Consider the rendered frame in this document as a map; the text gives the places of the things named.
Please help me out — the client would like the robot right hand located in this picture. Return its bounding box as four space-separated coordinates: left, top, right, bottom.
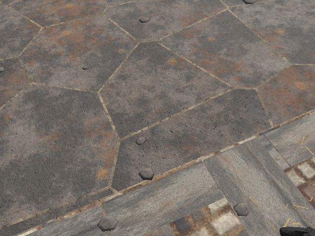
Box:
280 226 315 236

